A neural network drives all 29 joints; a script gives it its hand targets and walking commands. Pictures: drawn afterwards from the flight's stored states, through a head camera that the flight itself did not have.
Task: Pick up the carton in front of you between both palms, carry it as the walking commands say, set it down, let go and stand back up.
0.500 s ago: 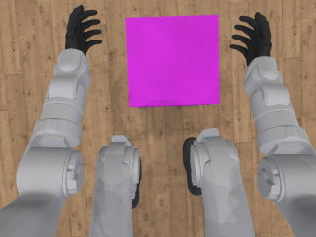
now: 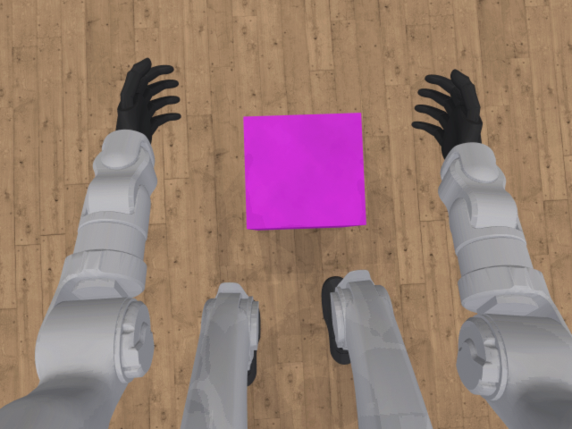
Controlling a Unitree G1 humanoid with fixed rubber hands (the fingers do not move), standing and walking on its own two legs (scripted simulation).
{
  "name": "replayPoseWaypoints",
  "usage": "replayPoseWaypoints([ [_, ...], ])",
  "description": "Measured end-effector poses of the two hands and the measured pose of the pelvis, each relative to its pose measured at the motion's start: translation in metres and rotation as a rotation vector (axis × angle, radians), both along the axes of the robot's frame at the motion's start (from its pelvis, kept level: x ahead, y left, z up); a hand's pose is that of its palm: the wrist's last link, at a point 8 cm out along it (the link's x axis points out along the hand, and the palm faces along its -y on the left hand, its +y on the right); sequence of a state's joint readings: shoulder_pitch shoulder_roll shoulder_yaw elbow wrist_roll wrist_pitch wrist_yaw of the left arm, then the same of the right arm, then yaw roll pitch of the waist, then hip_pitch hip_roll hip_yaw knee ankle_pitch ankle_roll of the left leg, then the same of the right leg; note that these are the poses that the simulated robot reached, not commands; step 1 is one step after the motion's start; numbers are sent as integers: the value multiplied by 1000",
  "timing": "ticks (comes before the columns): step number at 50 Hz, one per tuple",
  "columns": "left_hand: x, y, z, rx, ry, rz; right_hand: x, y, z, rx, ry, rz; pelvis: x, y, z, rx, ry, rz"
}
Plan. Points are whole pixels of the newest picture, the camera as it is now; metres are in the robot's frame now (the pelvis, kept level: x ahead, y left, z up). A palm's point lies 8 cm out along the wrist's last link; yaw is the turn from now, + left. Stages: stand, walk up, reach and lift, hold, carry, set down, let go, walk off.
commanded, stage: set down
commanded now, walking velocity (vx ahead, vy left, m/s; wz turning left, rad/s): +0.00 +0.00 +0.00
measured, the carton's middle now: (300, 181) +0.47 -0.04 -0.41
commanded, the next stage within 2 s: let go in 0.26 s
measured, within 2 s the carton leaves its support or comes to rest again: neither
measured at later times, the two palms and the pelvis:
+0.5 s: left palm (58, 137) +0.45 +0.19 +0.02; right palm (542, 142) +0.42 -0.22 +0.02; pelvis +0.04 +0.00 +0.14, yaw +0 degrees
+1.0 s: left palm out of the picture +0.30 +0.22 +0.15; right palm out of the picture +0.28 -0.24 +0.16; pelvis +0.11 +0.00 +0.23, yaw -1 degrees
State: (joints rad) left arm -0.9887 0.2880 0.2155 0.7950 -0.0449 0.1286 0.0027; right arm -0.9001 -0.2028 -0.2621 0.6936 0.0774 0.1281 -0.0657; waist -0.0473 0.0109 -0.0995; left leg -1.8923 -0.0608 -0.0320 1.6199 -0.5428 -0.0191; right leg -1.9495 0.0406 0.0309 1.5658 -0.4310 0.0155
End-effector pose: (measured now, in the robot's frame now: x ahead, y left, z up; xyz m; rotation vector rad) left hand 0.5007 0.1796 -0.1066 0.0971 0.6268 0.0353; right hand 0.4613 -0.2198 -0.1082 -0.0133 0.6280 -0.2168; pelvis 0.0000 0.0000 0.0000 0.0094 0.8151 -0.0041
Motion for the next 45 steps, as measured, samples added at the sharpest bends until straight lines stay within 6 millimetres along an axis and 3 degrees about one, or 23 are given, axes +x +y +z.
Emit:
replayPoseWaypoints([
  [11,-1,3,71,-4,6,-6,-2,0,69,1,4,8,14,0,64,-1,-23,0],
  [19,-10,6,108,29,32,-10,-8,1,106,-22,30,45,25,-1,104,-2,-52,3],
  [31,-91,23,163,88,120,19,-76,-15,166,-90,153,154,61,-6,166,2,-215,4],
  [45,-167,38,235,83,137,6,-155,-18,242,-83,168,148,98,-6,217,-12,-498,-1],
])
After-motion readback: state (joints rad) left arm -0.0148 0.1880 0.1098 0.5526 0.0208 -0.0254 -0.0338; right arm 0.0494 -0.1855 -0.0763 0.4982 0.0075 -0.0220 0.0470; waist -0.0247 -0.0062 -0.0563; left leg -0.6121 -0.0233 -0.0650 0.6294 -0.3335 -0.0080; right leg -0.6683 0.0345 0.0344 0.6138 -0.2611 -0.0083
